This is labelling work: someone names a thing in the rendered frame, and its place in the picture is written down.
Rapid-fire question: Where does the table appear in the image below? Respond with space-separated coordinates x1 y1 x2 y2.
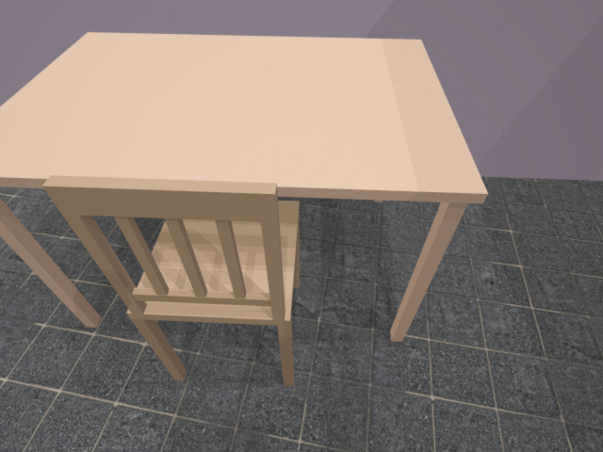
0 32 488 342

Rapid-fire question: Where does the chair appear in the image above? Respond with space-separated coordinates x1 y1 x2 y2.
42 175 300 386

